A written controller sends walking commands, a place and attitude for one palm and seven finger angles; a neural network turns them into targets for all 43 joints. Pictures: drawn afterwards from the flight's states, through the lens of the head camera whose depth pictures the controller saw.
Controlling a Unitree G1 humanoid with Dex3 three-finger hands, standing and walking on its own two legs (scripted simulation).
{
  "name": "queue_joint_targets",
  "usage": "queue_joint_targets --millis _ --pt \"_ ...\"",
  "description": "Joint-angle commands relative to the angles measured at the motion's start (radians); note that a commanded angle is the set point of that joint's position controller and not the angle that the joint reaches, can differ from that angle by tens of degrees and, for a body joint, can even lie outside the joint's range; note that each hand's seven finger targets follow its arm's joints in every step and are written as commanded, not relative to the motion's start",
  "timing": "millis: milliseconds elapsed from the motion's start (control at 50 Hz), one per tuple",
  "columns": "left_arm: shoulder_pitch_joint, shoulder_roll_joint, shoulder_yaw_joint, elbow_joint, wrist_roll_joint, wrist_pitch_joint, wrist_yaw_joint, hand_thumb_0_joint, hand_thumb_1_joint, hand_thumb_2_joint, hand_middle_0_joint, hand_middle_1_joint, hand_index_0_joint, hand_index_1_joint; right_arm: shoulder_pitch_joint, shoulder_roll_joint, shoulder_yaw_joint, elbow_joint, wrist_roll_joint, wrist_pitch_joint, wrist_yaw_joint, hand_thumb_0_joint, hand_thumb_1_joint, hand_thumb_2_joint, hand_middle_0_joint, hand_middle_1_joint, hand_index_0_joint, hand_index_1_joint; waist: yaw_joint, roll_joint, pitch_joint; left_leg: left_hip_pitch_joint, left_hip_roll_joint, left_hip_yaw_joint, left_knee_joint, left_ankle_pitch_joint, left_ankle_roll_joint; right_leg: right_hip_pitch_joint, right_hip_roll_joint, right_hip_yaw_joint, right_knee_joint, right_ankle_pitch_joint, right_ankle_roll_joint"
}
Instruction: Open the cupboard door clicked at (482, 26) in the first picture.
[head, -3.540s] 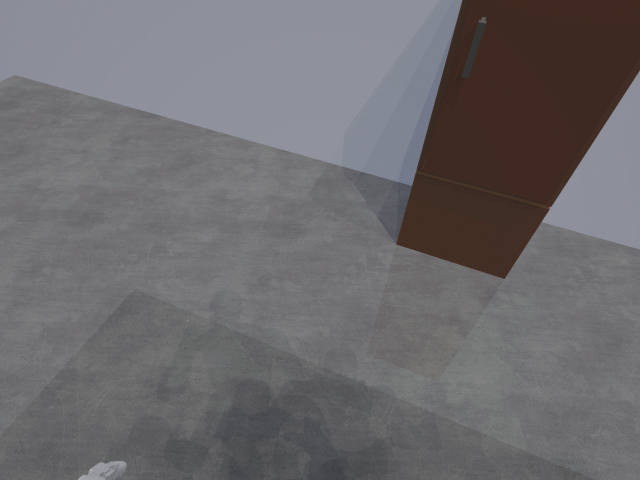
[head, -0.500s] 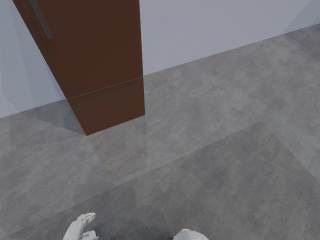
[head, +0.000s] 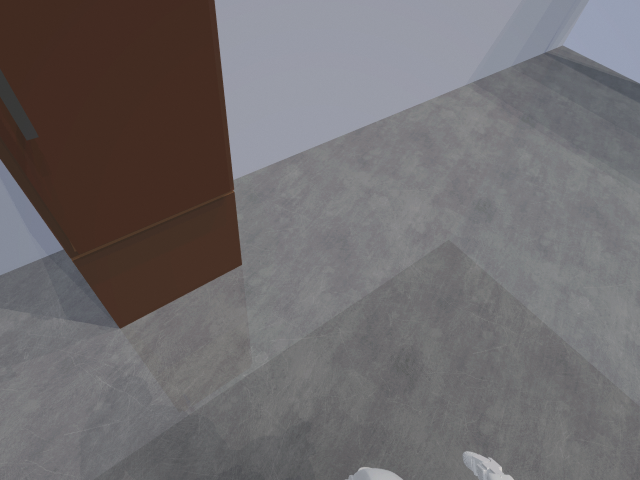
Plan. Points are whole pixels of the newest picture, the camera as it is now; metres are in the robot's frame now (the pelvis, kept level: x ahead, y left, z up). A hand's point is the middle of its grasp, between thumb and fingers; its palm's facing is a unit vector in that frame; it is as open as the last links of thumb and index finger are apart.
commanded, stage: walk to a spot facing it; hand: left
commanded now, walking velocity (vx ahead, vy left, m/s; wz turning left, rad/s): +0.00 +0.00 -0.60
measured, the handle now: (7, 94) +0.59 +0.56 +0.09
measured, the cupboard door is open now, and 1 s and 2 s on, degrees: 0 0 0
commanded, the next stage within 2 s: turn to face it in 1.54 s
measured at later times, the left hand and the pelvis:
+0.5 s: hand (242, 445) +0.18 +0.12 -0.14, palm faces -0.28 -0.91 -0.30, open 7.4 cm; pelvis +0.01 -0.05 +0.00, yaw -18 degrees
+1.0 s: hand (226, 433) +0.20 +0.15 -0.17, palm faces -0.51 -0.84 -0.19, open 7.4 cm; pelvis +0.03 +0.00 +0.01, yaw -36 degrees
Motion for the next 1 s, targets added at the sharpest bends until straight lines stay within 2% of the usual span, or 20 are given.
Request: queue_joint_targets --millis 0,160,220,260,280,300,320,340,380,460,660,720,760,780,800,820,840,880,940,980 --pt "0.017 0.045 0.01 -0.078 -0.001 -0.016 -0.02 0.0 0.9 0.9 -0.2 -0.3 -0.2 -0.3 0.025 -0.186 -0.048 -0.065 -0.002 -0.018 -0.021 0.0 -0.9 -0.9 0.2 0.3 0.2 0.3 -0.019 0.253 -0.056 0.137 0.223 -0.091 -0.23 0.476 0.086 -0.106 -0.066 -0.02 0.195 0.071 0.032" --pt "-0.104 0.005 -0.01 -0.114 -0.006 -0.013 -0.028 0.0 0.9 0.9 -0.2 -0.3 -0.2 -0.3 0.154 -0.222 -0.079 -0.01 -0.004 -0.008 -0.009 0.0 -0.9 -0.9 0.2 0.3 0.2 0.3 -0.09 0.277 -0.062 0.239 0.285 -0.004 -0.203 0.521 0.12 -0.028 -0.11 -0.118 -0.164 0.017 0.035" --pt "-0.093 0.001 -0.015 -0.11 -0.006 -0.028 -0.027 0.0 0.9 0.9 -0.2 -0.3 -0.2 -0.3 0.142 -0.247 -0.093 0.003 -0.005 -0.005 -0.001 0.0 -0.9 -0.9 0.2 0.3 0.2 0.3 -0.087 0.316 -0.082 0.239 0.297 0.039 -0.14 0.548 0.102 0.059 -0.084 -0.156 -0.335 0.03 0.011" --pt "-0.059 0.013 -0.011 -0.097 -0.006 -0.038 -0.022 0.0 0.9 0.9 -0.2 -0.3 -0.2 -0.3 0.139 -0.246 -0.095 0.006 -0.002 -0.002 0.003 0.0 -0.9 -0.9 0.2 0.3 0.2 0.3 -0.064 0.279 -0.095 0.186 0.288 0.075 -0.065 0.517 0.059 0.174 -0.065 -0.171 -0.474 0.138 -0.009" --pt "-0.002 0.036 -0.005 -0.083 -0.004 -0.047 -0.019 0.0 0.9 0.9 -0.2 -0.3 -0.2 -0.3 0.137 -0.243 -0.094 0.004 0.001 -0.001 0.005 0.0 -0.9 -0.9 0.2 0.3 0.2 0.3 -0.025 0.226 -0.122 0.129 0.265 0.116 0.057 0.473 0.013 0.299 -0.067 -0.167 -0.608 0.27 -0.026" --pt "0.073 0.134 0.011 -0.061 0.005 -0.062 -0.006 0.0 0.9 0.9 -0.2 -0.3 -0.2 -0.3 0.159 -0.197 -0.083 -0.011 0.011 0.003 0.012 0.0 -0.9 -0.9 0.2 0.3 0.2 0.3 0.01 -0.008 -0.177 -0.081 0.202 0.149 0.266 0.24 -0.051 0.522 -0.221 0.038 -0.699 0.482 -0.089" --pt "0.136 0.247 0.035 -0.044 0.001 -0.066 0.01 0.0 0.9 0.9 -0.2 -0.3 -0.2 -0.3 0.093 -0.117 -0.054 -0.068 0.009 0.007 0.015 0.0 -0.9 -0.9 0.2 0.3 0.2 0.3 0.044 -0.267 -0.183 -0.327 0.052 0.096 0.513 -0.32 -0.096 0.578 -0.454 0.369 -0.707 0.918 -0.197" --pt "0.152 0.242 0.035 -0.038 -0.013 -0.057 0.024 0.0 0.9 0.9 -0.2 -0.3 -0.2 -0.3 0.058 -0.146 -0.055 -0.081 0.014 0.023 -0.002 0.0 -0.9 -0.9 0.2 0.3 0.2 0.3 0.057 -0.171 -0.195 -0.327 0.061 -0.059 0.614 -0.346 -0.082 0.523 -0.486 0.328 -0.689 0.979 -0.267" --pt "0.024 0.172 0.024 -0.064 -0.01 -0.049 0.033 0.0 0.9 0.9 -0.2 -0.3 -0.2 -0.3 0.034 -0.135 -0.056 -0.057 0.012 0.032 -0.006 0.0 -0.9 -0.9 0.2 0.3 0.2 0.3 0.014 -0.162 -0.092 -0.354 0.077 -0.105 0.632 -0.225 -0.077 0.404 -0.372 0.255 -0.724 0.678 -0.239" --pt "-0.066 0.119 -0.002 -0.09 -0.011 -0.059 0.026 0.0 0.9 0.9 -0.2 -0.3 -0.2 -0.3 0.095 -0.149 -0.061 -0.007 0.002 0.034 -0.001 0.0 -0.9 -0.9 0.2 0.3 0.2 0.3 -0.042 -0.072 -0.088 -0.271 0.047 -0.092 0.549 -0.076 -0.102 0.343 -0.268 0.147 -0.711 0.735 -0.195" --pt "-0.02 0.15 0.005 -0.08 -0.003 -0.052 0.022 0.0 0.9 0.9 -0.2 -0.3 -0.2 -0.3 -0.009 -0.149 -0.054 -0.048 0.013 0.025 -0.007 0.0 -0.9 -0.9 0.2 0.3 0.2 0.3 -0.009 -0.075 -0.116 -0.209 -0.018 -0.107 0.31 -0.112 -0.097 0.368 -0.255 0.31 -0.698 0.699 -0.233" --pt "-0.052 0.156 0.01 -0.092 -0.001 -0.044 0.023 0.0 0.9 0.9 -0.2 -0.3 -0.2 -0.3 0.011 -0.145 -0.054 -0.054 0.021 0.019 -0.012 0.0 -0.9 -0.9 0.2 0.3 0.2 0.3 -0.024 -0.097 -0.115 -0.103 -0.044 -0.109 0.177 -0.121 -0.079 0.303 -0.248 0.357 -0.681 0.702 -0.225" --pt "-0.09 0.15 0.007 -0.098 -0.006 -0.038 0.022 0.0 0.9 0.9 -0.2 -0.3 -0.2 -0.3 0.084 -0.146 -0.053 -0.035 0.024 0.012 -0.018 0.0 -0.9 -0.9 0.2 0.3 0.2 0.3 -0.062 -0.083 -0.131 0.029 -0.056 -0.101 -0.014 -0.018 -0.068 0.245 -0.212 0.361 -0.628 0.675 -0.18" --pt "-0.109 0.131 0.004 -0.105 -0.013 -0.035 0.02 0.0 0.9 0.9 -0.2 -0.3 -0.2 -0.3 0.141 -0.161 -0.056 -0.019 0.024 0.003 -0.022 0.0 -0.9 -0.9 0.2 0.3 0.2 0.3 -0.093 -0.038 -0.151 0.154 -0.034 -0.105 -0.152 0.08 -0.058 0.179 -0.161 0.323 -0.567 0.595 -0.136" --pt "-0.076 0.072 -0.006 -0.119 -0.024 -0.028 0.014 0.0 0.9 0.9 -0.2 -0.3 -0.2 -0.3 0.143 -0.235 -0.065 -0.02 0.014 -0.007 -0.025 0.0 -0.9 -0.9 0.2 0.3 0.2 0.3 -0.084 0.173 -0.163 0.281 0.149 -0.289 -0.276 0.099 -0.002 0.017 -0.036 0.221 -0.431 0.334 -0.074" --pt "-0.053 0.041 -0.012 -0.13 -0.021 -0.03 0.003 0.0 0.9 0.9 -0.2 -0.3 -0.2 -0.3 0.122 -0.313 -0.079 -0.044 0.007 -0.003 -0.021 0.0 -0.9 -0.9 0.2 0.3 0.2 0.3 -0.068 0.401 -0.132 0.28 0.377 -0.482 -0.324 0.245 0.088 -0.123 0.041 0.054 -0.19 -0.105 -0.012" --pt "-0.062 0.082 -0.004 -0.123 -0.007 -0.028 0.003 0.0 0.9 0.9 -0.2 -0.3 -0.2 -0.3 0.099 -0.305 -0.072 -0.065 0.004 0.004 -0.016 0.0 -0.9 -0.9 0.2 0.3 0.2 0.3 -0.073 0.297 -0.099 0.16 0.418 -0.474 -0.302 0.243 0.146 -0.08 -0.017 0.055 -0.025 -0.113 -0.002" --pt "-0.017 0.095 0.02 -0.084 0.006 -0.015 -0.012 0.0 0.9 0.9 -0.2 -0.3 -0.2 -0.3 -0.019 -0.218 -0.051 -0.085 0.0 -0.007 -0.024 0.0 -0.9 -0.9 0.2 0.3 0.2 0.3 -0.012 0.25 -0.036 0.056 0.293 -0.297 -0.326 0.198 0.109 -0.068 -0.039 0.043 0.118 0.012 0.022" --pt "-0.012 0.062 0.011 -0.074 0.002 -0.012 -0.029 0.0 0.9 0.9 -0.2 -0.3 -0.2 -0.3 0.002 -0.199 -0.049 -0.08 0.001 -0.012 -0.025 0.0 -0.9 -0.9 0.2 0.3 0.2 0.3 -0.02 0.222 -0.044 0.122 0.21 -0.116 -0.269 0.34 0.095 -0.089 -0.06 -0.012 0.154 0.085 0.035" --pt "-0.04 0.042 0.002 -0.083 -0.004 -0.01 -0.029 0.0 0.9 0.9 -0.2 -0.3 -0.2 -0.3 0.073 -0.203 -0.057 -0.057 0.0 -0.013 -0.023 0.0 -0.9 -0.9 0.2 0.3 0.2 0.3 -0.048 0.224 -0.064 0.207 0.218 -0.095 -0.237 0.439 0.112 -0.1 -0.071 -0.033 0.097 0.074 0.044"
